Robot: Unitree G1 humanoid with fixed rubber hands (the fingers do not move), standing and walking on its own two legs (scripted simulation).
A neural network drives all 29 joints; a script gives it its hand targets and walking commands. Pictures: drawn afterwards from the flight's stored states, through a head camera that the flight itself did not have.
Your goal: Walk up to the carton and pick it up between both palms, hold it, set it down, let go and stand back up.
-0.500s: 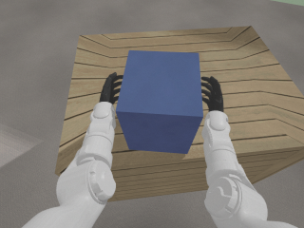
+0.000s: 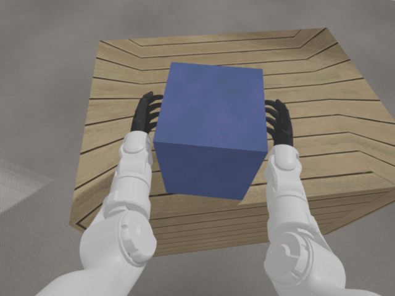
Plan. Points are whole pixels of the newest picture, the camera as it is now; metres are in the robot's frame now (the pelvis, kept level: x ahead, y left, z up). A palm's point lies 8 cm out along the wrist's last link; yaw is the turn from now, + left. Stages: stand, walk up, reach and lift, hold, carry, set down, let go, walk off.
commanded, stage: set down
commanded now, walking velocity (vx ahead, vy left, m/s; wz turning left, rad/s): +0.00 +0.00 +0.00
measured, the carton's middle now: (209, 136) +0.46 +0.01 -0.01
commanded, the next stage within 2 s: none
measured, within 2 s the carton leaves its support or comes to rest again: neither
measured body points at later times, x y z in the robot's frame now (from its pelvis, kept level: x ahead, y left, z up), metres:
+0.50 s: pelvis +0.00 +0.00 +0.00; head +0.09 +0.02 +0.44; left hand +0.45 +0.16 +0.05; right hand +0.43 -0.14 +0.05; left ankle -0.01 +0.11 -0.75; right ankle -0.04 -0.12 -0.75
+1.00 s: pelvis +0.00 +0.00 +0.00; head +0.09 +0.02 +0.44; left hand +0.45 +0.16 +0.04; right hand +0.43 -0.14 +0.05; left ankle -0.01 +0.11 -0.75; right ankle -0.04 -0.12 -0.75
